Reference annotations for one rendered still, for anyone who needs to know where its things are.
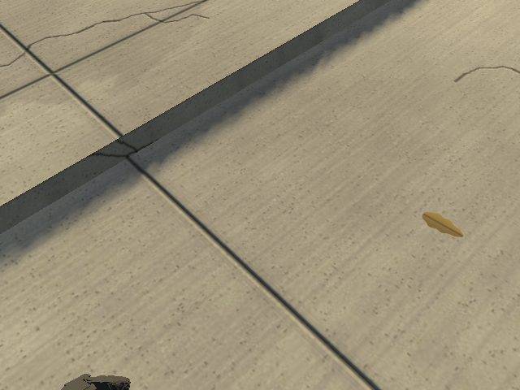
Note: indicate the robot left hand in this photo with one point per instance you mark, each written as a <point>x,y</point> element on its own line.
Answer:
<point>102,382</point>

